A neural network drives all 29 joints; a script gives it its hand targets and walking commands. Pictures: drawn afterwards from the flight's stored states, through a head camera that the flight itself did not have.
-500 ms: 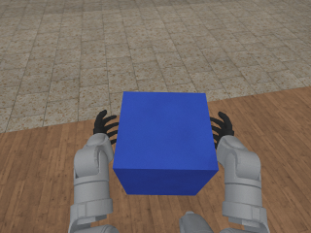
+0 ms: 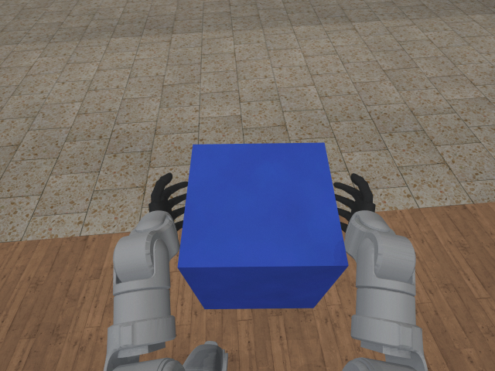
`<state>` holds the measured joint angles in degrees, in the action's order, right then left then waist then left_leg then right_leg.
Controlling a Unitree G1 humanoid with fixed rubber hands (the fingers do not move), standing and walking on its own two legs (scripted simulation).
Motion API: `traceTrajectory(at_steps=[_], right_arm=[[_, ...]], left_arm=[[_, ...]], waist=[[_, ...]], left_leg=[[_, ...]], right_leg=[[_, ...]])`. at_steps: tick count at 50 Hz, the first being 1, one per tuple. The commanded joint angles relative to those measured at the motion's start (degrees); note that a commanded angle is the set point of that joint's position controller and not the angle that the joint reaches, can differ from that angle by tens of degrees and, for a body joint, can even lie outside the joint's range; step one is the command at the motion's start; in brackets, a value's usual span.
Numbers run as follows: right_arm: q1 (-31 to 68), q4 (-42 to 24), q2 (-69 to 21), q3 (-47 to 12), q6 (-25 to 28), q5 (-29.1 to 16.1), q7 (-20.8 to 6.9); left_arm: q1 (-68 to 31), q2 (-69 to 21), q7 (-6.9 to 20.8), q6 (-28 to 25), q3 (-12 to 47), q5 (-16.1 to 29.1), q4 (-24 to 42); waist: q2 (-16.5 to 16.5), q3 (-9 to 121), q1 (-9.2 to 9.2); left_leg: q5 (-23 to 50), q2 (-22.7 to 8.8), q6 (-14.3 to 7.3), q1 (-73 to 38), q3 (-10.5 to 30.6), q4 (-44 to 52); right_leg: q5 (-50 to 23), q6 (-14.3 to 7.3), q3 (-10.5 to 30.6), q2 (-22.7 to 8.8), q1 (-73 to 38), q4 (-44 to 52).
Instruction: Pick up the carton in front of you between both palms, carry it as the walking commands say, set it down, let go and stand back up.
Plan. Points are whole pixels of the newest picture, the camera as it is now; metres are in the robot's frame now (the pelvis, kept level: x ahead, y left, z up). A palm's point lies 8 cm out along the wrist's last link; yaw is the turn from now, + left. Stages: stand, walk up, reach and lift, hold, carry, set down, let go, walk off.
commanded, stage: carry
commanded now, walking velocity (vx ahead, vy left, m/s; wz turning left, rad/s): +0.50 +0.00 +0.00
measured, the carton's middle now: (258, 233) +0.34 +0.02 +0.01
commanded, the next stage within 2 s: none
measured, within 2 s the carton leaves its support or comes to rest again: neither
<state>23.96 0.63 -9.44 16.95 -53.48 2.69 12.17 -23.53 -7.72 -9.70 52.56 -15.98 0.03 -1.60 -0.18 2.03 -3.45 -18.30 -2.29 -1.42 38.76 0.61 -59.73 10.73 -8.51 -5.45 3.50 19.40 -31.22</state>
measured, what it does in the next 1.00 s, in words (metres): goes down: left foot 0.04 m lower, then right foot 0.03 m lower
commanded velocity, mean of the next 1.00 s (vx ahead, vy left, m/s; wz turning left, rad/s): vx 0.50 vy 0.00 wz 0.00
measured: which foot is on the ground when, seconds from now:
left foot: up 0.00-0.24, down 0.26-0.80, up 0.82-1.00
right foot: down 0.00-0.28, up 0.30-0.76, down 0.78-1.00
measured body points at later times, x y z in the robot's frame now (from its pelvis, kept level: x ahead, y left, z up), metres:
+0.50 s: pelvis +0.31 +0.05 -0.04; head +0.34 +0.06 +0.41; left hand +0.66 +0.18 +0.01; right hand +0.63 -0.13 +0.01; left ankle +0.30 +0.09 -0.77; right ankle +0.32 -0.10 -0.70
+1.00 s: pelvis +0.61 +0.00 -0.07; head +0.64 -0.01 +0.38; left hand +0.94 +0.17 +0.00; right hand +0.96 -0.14 -0.01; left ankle +0.61 +0.14 -0.73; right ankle +0.62 -0.04 -0.80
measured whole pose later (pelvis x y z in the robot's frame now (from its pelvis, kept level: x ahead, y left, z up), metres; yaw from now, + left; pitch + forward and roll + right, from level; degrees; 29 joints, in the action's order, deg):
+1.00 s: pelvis +0.61 +0.00 -0.07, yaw +0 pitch +5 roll +1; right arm 24.2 1.6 -9.1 16.7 -54.0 2.2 12.2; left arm -23.5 -7.8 -10.1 53.1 -16.3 -0.6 -1.9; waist -0.1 2.8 -2.8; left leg -21.9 -1.2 -1.7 35.2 0.1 -63.3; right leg 8.6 -8.7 -6.2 3.4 21.4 -31.1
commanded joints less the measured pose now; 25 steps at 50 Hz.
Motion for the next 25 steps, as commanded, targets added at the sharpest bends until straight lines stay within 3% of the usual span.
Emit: traceTrajectory(at_steps=[1, 5, 9, 10, 11, 12, 13, 14, 15, 16, 17, 18, 19, 22, 25], right_arm=[[32.9, -5.25, -40.66, -33.56, 3.07, -5.85, 0.12], [31.72, -7.1, -37.94, -33.88, 2.84, -6.53, 0.36], [29.07, -5.44, -35.32, -32.59, 1.2, -5.74, 0.09], [28.52, -4.59, -34.72, -31.92, 0.78, -5.36, 0.0], [27.65, -3.44, -34.15, -31.19, 0.42, -4.89, -0.04], [26.68, -2.3, -33.55, -30.38, 0.13, -4.29, -0.04], [25.83, -1.33, -33.05, -29.4, -0.22, -3.75, -0.09], [25.8, -0.14, -32.66, -28.23, -0.45, -3.27, 0.01], [27.71, 0.78, -32.04, -28.25, -0.35, -3.23, 0.83], [26.08, 2.27, -34.17, -28.46, -0.36, -3.8, 0.88], [29.36, 0.47, -37.47, -30.02, 0.18, -5.33, 0.21], [33.49, -1.82, -40.62, -32.07, 0.72, -7.25, -0.72], [37.28, -3.43, -43.34, -34.31, 1.35, -9.15, -1.54], [40.23, -4.79, -46.3, -37.27, 3.44, -11.55, -2.76], [37.56, -5.24, -45.59, -38.42, 4.87, -12.01, -2.89]], left_arm=[[-36.42, -44.15, 0.18, -2.55, 37.43, 10.67, 7.8], [-33.22, -41.24, -0.74, -2.48, 36.81, 9.69, 8.7], [-30.27, -38.9, -1.49, -1.12, 35.45, 7.68, 6.38], [-30.02, -38.79, -1.56, -0.68, 35.21, 7.29, 5.44], [-30.16, -38.84, -1.57, -0.2, 35.07, 6.96, 4.47], [-30.63, -38.95, -1.54, 0.23, 35.15, 6.65, 3.61], [-31.4, -38.97, -1.59, 0.6, 34.99, 6.3, 2.72], [-31.65, -40.31, -1.61, 1.19, 34.82, 6.22, 1.62], [-31.38, -40.42, -1.53, 1.57, 34.29, 6.59, 1.51], [-33.7, -41.03, -1.78, 1.41, 34.16, 7.33, 2.41], [-35.89, -42.94, -1.9, 1.02, 33.24, 7.04, 2.38], [-36.87, -44.83, -1.8, 0.58, 32.44, 6.5, 2.31], [-36.81, -46.08, -1.59, 0.1, 31.77, 5.99, 1.51], [-35.9, -47.5, -1.11, -1.67, 32.1, 4.3, 0.74], [-33.83, -46.31, -1.36, -3.3, 32.64, 3.29, 1.61]], waist=[[-5.8, 23.64, 0.04], [-5.5, 21.84, -1.87], [-5.7, 18.4, -3.38], [-6.11, 18.1, -2.51], [-5.59, 19.0, -0.52], [-4.09, 21.39, 2.12], [-0.16, 24.53, 3.59], [8.28, 28.82, 2.75], [19.44, 33.9, 6.97], [14.04, 31.69, 6.8], [7.62, 28.03, 7.02], [2.36, 25.35, 6.25], [1.21, 23.73, 5.58], [4.05, 23.36, 4.82], [5.03, 24.0, 5.93]], left_leg=[[8.99, -0.04, 0.12, 4.55, -1.64, 6.13], [18.55, 2.26, -0.63, 2.41, -4.44, 18.52], [27.64, 4.01, -2.57, -4.41, -6.22, 32.45], [27.66, 4.23, -3.45, -8.43, -6.73, 34.47], [28.19, 4.84, -4.1, -15.37, -7.67, 37.0], [29.69, 4.63, -4.17, -25.18, -8.68, 38.29], [36.27, -1.21, -3.83, -37.83, -2.89, 34.06], [58.82, -15.93, -7.23, -53.06, 14.15, 23.22], [43.4, -22.25, -18.4, -61.48, 32.27, 26.98], [26.36, -19.56, -18.0, -57.22, 34.26, 31.5], [20.38, -16.49, -15.94, -51.01, 30.21, 33.46], [19.55, -15.29, -13.97, -45.33, 26.5, 35.04], [18.95, -14.58, -13.4, -39.83, 23.51, 36.33], [20.03, -11.97, -12.18, -35.16, 17.25, 38.23], [33.82, -10.98, -11.69, -40.85, 13.12, 36.45]], right_leg=[[-34.19, -3.97, 15.79, -14.84, -23.47, 6.11], [-37.61, -2.22, 11.49, -10.8, -26.2, 3.85], [-32.54, -1.3, 9.6, -9.81, -26.05, -0.32], [-34.01, -0.79, 9.22, -10.13, -24.63, -3.03], [-36.83, 0.56, 7.81, -9.58, -22.6, -8.2], [-35.09, 2.39, 5.3, -8.26, -18.84, -16.17], [-19.38, 3.77, 4.41, -6.24, -8.49, -26.95], [16.25, 5.81, 3.7, -2.26, 7.52, -37.38], [25.87, 7.5, 5.83, 2.69, 22.0, -52.51], [23.19, 5.73, 7.63, 0.13, 26.22, -53.83], [20.34, 5.23, 7.51, -1.48, 26.61, -51.58], [17.09, 5.29, 7.45, -3.26, 25.29, -47.68], [15.26, 5.44, 7.73, -4.6, 22.91, -43.6], [11.19, 6.48, 6.27, -5.72, 19.53, -36.13], [5.58, 6.93, 4.65, -6.09, 23.89, -29.13]])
